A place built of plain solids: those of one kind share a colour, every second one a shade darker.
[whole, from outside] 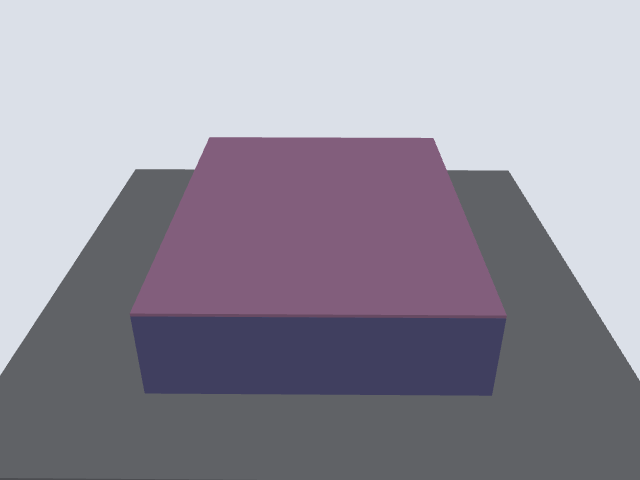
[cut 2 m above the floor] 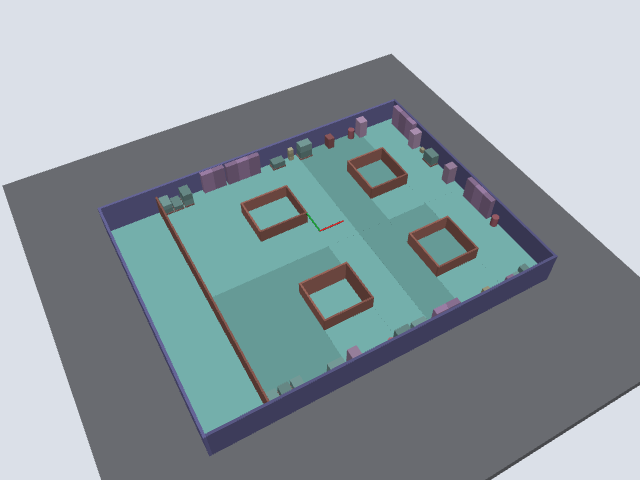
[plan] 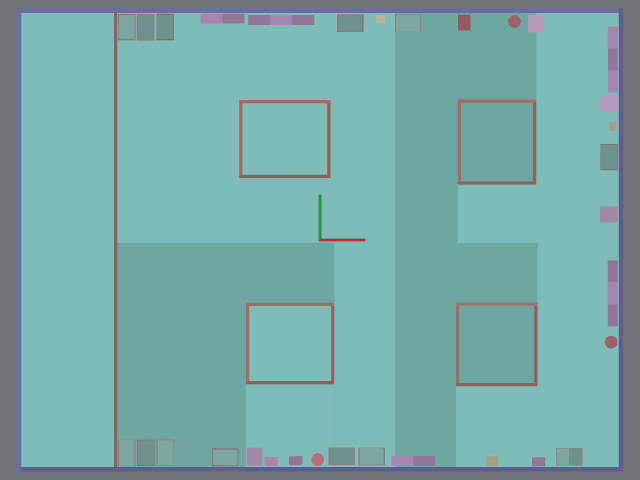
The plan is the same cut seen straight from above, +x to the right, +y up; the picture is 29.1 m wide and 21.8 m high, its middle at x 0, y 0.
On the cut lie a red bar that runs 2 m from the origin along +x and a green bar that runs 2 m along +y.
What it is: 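A closed goods hall without a stair; its walked floor is a bank 0.76 m over the ground, with five rectangular fields in it; some sunk deep, some a low step down, some level and merely marked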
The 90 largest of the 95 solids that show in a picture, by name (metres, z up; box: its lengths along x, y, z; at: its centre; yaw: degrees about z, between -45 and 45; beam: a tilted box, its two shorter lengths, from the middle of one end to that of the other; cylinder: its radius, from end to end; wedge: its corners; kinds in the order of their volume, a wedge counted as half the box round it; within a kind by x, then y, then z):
{
 "floor_1": {"box": [4.4, 20.66, 0.12], "at": [-11.39, 0.0, 0.01]},
 "floor_2": {"box": [5.85, 10.2, 0.81], "at": [-6.28, -5.23, 0.35]},
 "floor_3": {"box": [12.63, 10.47, 0.81], "at": [-2.9, 5.1, 0.35]},
 "floor_4": {"box": [4.01, 3.78, 0.81], "at": [-1.35, -8.44, 0.35]},
 "floor_5": {"box": [4.05, 3.74, 0.11], "at": [-1.35, -4.7, 0.0]},
 "floor_6": {"box": [4.01, 2.72, 0.81], "at": [-1.35, -1.49, 0.35]},
 "floor_7": {"box": [2.76, 10.2, 0.81], "at": [2.04, -5.23, 0.35]},
 "floor_8": {"box": [2.76, 10.2, 0.81], "at": [4.8, -5.23, 0.35]},
 "floor_9": {"box": [2.84, 10.47, 0.81], "at": [4.84, 5.1, 0.35]},
 "floor_10": {"box": [3.7, 3.69, 0.81], "at": [8.03, -8.49, 0.35]},
 "floor_11": {"box": [3.74, 3.85, 0.69], "at": [8.03, -4.74, 0.3]},
 "floor_12": {"box": [3.7, 2.7, 0.81], "at": [8.03, -1.48, 0.35]},
 "floor_13": {"box": [3.56, 2.65, 0.81], "at": [8.04, 1.19, 0.35]},
 "floor_14": {"box": [3.6, 3.91, 0.64], "at": [8.04, 4.45, 0.27]},
 "floor_15": {"box": [3.56, 3.95, 0.81], "at": [8.04, 8.36, 0.35]},
 "floor_16": {"box": [3.77, 10.47, 0.81], "at": [11.71, 5.1, 0.35]},
 "floor_17": {"box": [3.71, 10.2, 0.81], "at": [11.74, -5.23, 0.35]},
 "roof_1": {"box": [27.54, 21.02, 0.2], "at": [0.0, 0.0, 5.91]},
 "wall_1": {"box": [0.2, 21.02, 5.86], "at": [-13.67, 0.0, 2.88]},
 "wall_2": {"box": [27.14, 0.2, 5.86], "at": [0.0, -10.41, 2.88]},
 "wall_3": {"box": [27.14, 0.2, 5.86], "at": [0.0, 10.41, 2.88]},
 "wall_4": {"box": [0.2, 21.02, 5.86], "at": [13.67, 0.0, 2.88]},
 "guard_wall_1": {"box": [0.15, 20.62, 1.82], "at": [-9.28, 0.0, 0.98]},
 "guard_wall_2": {"box": [0.15, 3.25, 1.13], "at": [-3.6, 4.59, 1.33]},
 "guard_wall_3": {"box": [0.15, 3.41, 1.83], "at": [-3.29, -4.7, 0.97]},
 "guard_wall_4": {"box": [4.14, 0.15, 1.13], "at": [-1.6, 2.89, 1.33]},
 "guard_wall_5": {"box": [4.14, 0.15, 1.13], "at": [-1.6, 6.29, 1.33]},
 "guard_wall_6": {"box": [4.01, 0.15, 1.83], "at": [-1.35, -6.48, 0.97]},
 "guard_wall_7": {"box": [4.01, 0.15, 1.83], "at": [-1.35, -2.92, 0.97]},
 "guard_wall_8": {"box": [0.15, 3.25, 1.13], "at": [0.4, 4.59, 1.33]},
 "guard_wall_9": {"box": [0.15, 3.41, 1.83], "at": [0.58, -4.7, 0.97]},
 "guard_wall_10": {"box": [0.15, 3.52, 1.25], "at": [6.25, -4.74, 1.27]},
 "guard_wall_11": {"box": [0.15, 3.57, 1.3], "at": [6.33, 4.45, 1.24]},
 "guard_wall_12": {"box": [3.7, 0.15, 1.25], "at": [8.03, -6.57, 1.27]},
 "guard_wall_13": {"box": [3.7, 0.15, 1.25], "at": [8.03, -2.9, 1.27]},
 "guard_wall_14": {"box": [3.56, 0.15, 1.3], "at": [8.04, 2.59, 1.24]},
 "guard_wall_15": {"box": [3.56, 0.15, 1.3], "at": [8.04, 6.31, 1.24]},
 "guard_wall_16": {"box": [0.15, 3.57, 1.3], "at": [9.75, 4.45, 1.24]},
 "guard_wall_17": {"box": [0.15, 3.52, 1.25], "at": [9.81, -4.74, 1.27]},
 "shelving_1": {"box": [1.0, 0.45, 2.1], "at": [-4.93, 10.05, 1.81]},
 "shelving_2": {"box": [1.0, 0.45, 2.1], "at": [-3.93, 10.05, 1.81]},
 "shelving_3": {"box": [1.0, 0.45, 2.1], "at": [-2.76, 9.99, 1.81]},
 "shelving_4": {"box": [1.0, 0.45, 2.1], "at": [-1.76, 9.99, 1.81]},
 "shelving_5": {"box": [1.0, 0.45, 2.1], "at": [-0.76, 9.99, 1.81]},
 "shelving_6": {"box": [1.0, 0.45, 2.1], "at": [3.73, -10.04, 1.81]},
 "shelving_7": {"box": [1.0, 0.45, 2.1], "at": [4.73, -10.04, 1.81]},
 "shelving_8": {"box": [0.45, 1.0, 2.1], "at": [13.3, -3.42, 1.81]},
 "shelving_9": {"box": [0.45, 1.0, 2.1], "at": [13.3, -2.42, 1.81]},
 "shelving_10": {"box": [0.45, 1.0, 2.1], "at": [13.3, -1.42, 1.81]},
 "shelving_11": {"box": [0.45, 1.0, 2.1], "at": [13.3, 7.2, 1.81]},
 "shelving_12": {"box": [0.45, 1.0, 2.1], "at": [13.3, 8.2, 1.81]},
 "shelving_13": {"box": [0.45, 1.0, 2.1], "at": [13.3, 9.2, 1.81]},
 "load_1": {"box": [0.71, 1.17, 0.54], "at": [-8.78, -9.67, 1.17]},
 "load_2": {"box": [0.74, 1.12, 0.43], "at": [-8.78, 9.67, 1.55], "yaw": -0.1},
 "load_3": {"box": [0.75, 1.14, 0.62], "at": [-7.92, -9.67, 1.22], "yaw": -0.1},
 "load_4": {"box": [0.73, 1.16, 0.36], "at": [-7.92, 9.66, 1.09], "yaw": -0.4},
 "load_5": {"box": [0.77, 1.12, 0.58], "at": [-7.03, 9.67, 1.77]},
 "load_6": {"box": [0.77, 1.12, 0.58], "at": [-7.03, 9.68, 1.19], "yaw": 0.1},
 "load_7": {"box": [0.73, 1.14, 0.66], "at": [-7.02, -9.66, 1.23]},
 "load_8": {"box": [1.12, 0.72, 1.15], "at": [-4.31, -9.88, 1.48], "yaw": -0.2},
 "load_9": {"box": [1.09, 0.77, 0.88], "at": [0.98, -9.82, 1.35], "yaw": 0.1},
 "load_10": {"box": [1.1, 0.76, 0.51], "at": [1.38, 9.84, 1.16], "yaw": 0.1},
 "load_11": {"box": [1.1, 0.76, 0.85], "at": [2.34, -9.83, 1.33], "yaw": -0.3},
 "load_12": {"box": [1.1, 0.77, 0.67], "at": [4.0, 9.84, 1.24], "yaw": -0.2},
 "load_13": {"box": [1.1, 0.77, 0.67], "at": [4.0, 9.84, 1.9], "yaw": -0.1},
 "load_14": {"box": [1.14, 0.76, 0.52], "at": [11.32, -9.84, 1.16], "yaw": -0.2},
 "load_15": {"box": [0.57, 0.76, 0.52], "at": [11.6, -9.84, 1.69], "yaw": 0.2},
 "load_16": {"box": [0.75, 1.14, 0.89], "at": [13.13, 3.76, 1.35]},
 "cage_trolley_1": {"box": [0.72, 0.8, 1.66], "at": [-2.97, -9.84, 1.59], "yaw": -0.1},
 "cage_trolley_2": {"box": [0.72, 0.8, 1.66], "at": [9.81, 9.83, 1.59], "yaw": -0.6},
 "cage_trolley_3": {"box": [0.8, 0.72, 1.66], "at": [13.1, 6.17, 1.59], "yaw": 0.5},
 "cage_trolley_4": {"box": [0.8, 0.72, 1.66], "at": [13.11, 1.17, 1.59], "yaw": -0.7},
 "pallet_1": {"box": [0.8, 1.2, 0.14], "at": [-8.78, -9.67, 0.83]},
 "pallet_2": {"box": [0.8, 1.2, 0.14], "at": [-8.78, 9.67, 0.83]},
 "pallet_3": {"box": [0.8, 1.2, 0.14], "at": [-7.92, 9.66, 0.83]},
 "pallet_4": {"box": [0.8, 1.2, 0.14], "at": [-7.91, -9.67, 0.83]},
 "pallet_5": {"box": [0.8, 1.2, 0.14], "at": [-7.03, 9.67, 0.83]},
 "pallet_6": {"box": [0.8, 1.2, 0.14], "at": [-7.02, -9.66, 0.83]},
 "pallet_7": {"box": [1.2, 0.8, 0.14], "at": [-4.31, -9.87, 0.83]},
 "pallet_8": {"box": [1.2, 0.8, 0.14], "at": [0.99, -9.82, 0.83]},
 "pallet_9": {"box": [1.2, 0.8, 0.14], "at": [1.38, 9.84, 0.83]},
 "pallet_10": {"box": [1.2, 0.8, 0.14], "at": [2.34, -9.83, 0.83]},
 "pallet_11": {"box": [1.2, 0.8, 0.14], "at": [4.0, 9.84, 0.83]},
 "pallet_12": {"box": [0.8, 1.2, 0.14], "at": [13.14, 3.76, 0.83]},
 "drum_1": {"cylinder": 0.29, "from": [-0.1, -9.97, 0.76], "to": [-0.1, -9.97, 1.64]},
 "drum_2": {"cylinder": 0.29, "from": [8.83, 9.93, 0.76], "to": [8.83, 9.93, 1.64]},
 "drum_3": {"cylinder": 0.29, "from": [13.22, -4.64, 0.76], "to": [13.22, -4.64, 1.64]},
 "bin_1": {"box": [0.58, 0.72, 1.06], "at": [6.55, 9.87, 1.29]},
 "carton_1": {"box": [0.52, 0.44, 0.36], "at": [7.82, -10.04, 2.01], "yaw": -0.7},
 "crate_1": {"box": [0.6, 0.4, 0.3], "at": [9.93, -10.07, 2.11], "yaw": 1.4}
}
